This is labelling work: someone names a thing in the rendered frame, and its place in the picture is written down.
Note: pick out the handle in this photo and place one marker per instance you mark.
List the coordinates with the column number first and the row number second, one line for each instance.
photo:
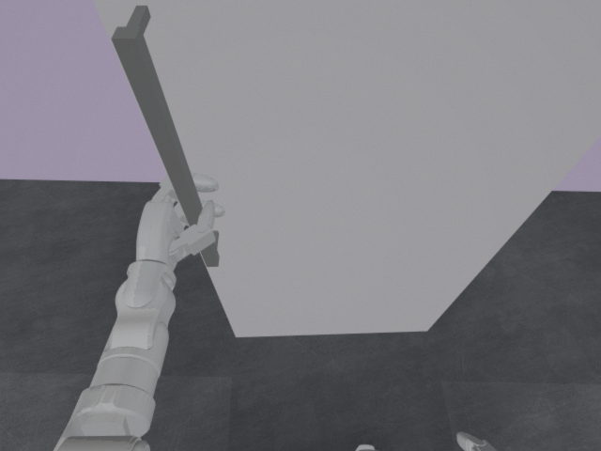
column 135, row 58

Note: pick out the right robot hand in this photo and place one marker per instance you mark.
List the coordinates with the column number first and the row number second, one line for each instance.
column 471, row 443

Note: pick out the robot left forearm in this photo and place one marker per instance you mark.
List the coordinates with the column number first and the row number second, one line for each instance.
column 119, row 400

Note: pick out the left robot hand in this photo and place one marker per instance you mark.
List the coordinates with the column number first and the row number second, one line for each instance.
column 161, row 222

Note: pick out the fridge door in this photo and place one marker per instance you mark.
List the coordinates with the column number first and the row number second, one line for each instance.
column 372, row 156

